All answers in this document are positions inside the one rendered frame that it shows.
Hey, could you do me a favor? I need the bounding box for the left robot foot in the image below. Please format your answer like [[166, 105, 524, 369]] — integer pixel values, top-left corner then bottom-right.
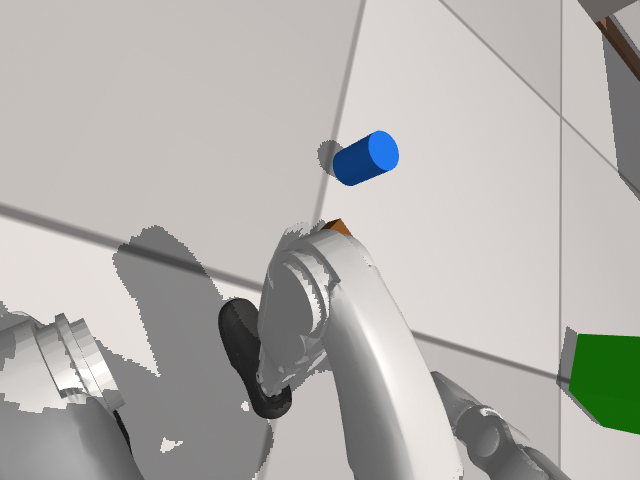
[[113, 410, 134, 459]]

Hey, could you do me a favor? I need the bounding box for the right robot arm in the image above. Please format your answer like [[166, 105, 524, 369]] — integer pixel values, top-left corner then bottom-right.
[[455, 405, 571, 480]]

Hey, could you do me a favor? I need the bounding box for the right robot hand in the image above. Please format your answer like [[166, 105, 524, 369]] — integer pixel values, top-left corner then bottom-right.
[[430, 371, 482, 438]]

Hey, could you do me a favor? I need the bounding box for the right robot foot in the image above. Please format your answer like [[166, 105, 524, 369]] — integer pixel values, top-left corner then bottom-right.
[[218, 298, 292, 419]]

